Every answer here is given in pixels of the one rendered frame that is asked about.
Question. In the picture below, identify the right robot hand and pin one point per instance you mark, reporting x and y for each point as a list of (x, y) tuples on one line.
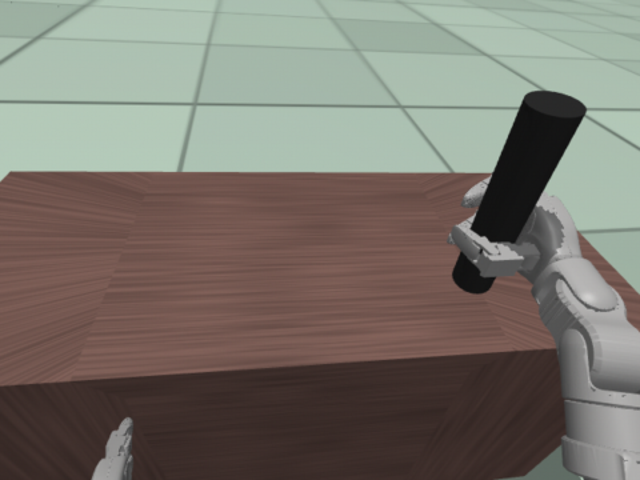
[(548, 235)]

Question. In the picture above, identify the can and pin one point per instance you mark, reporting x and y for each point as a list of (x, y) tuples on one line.
[(542, 130)]

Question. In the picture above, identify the right robot arm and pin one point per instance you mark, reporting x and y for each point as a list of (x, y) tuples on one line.
[(599, 355)]

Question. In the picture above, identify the left robot hand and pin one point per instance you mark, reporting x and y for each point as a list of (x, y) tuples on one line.
[(118, 463)]

